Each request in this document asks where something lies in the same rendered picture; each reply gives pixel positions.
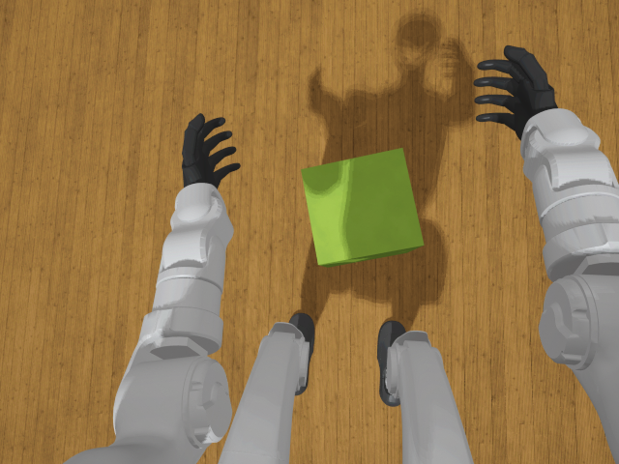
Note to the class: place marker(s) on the robot left hand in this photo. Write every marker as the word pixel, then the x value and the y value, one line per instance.
pixel 197 166

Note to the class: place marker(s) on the robot left forearm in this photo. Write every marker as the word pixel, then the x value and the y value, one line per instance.
pixel 185 319

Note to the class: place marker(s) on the left robot upper arm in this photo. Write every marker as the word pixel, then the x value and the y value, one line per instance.
pixel 166 412

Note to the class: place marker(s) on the carton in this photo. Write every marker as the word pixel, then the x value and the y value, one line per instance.
pixel 361 209

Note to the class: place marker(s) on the robot right forearm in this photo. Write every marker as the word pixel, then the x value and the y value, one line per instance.
pixel 576 195

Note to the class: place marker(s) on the robot right hand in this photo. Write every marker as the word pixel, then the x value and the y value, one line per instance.
pixel 529 86

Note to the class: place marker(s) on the right robot upper arm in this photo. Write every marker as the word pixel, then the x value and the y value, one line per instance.
pixel 579 327

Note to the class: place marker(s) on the right robot thigh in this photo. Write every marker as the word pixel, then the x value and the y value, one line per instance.
pixel 432 431

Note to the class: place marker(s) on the left robot shin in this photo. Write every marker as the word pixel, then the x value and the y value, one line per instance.
pixel 284 328

